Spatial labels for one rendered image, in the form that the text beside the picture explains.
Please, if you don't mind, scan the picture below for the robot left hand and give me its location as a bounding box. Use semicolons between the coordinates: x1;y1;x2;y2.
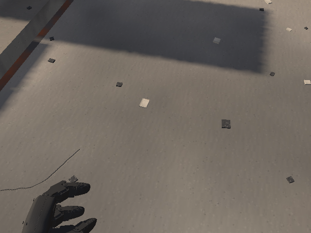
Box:
21;181;97;233

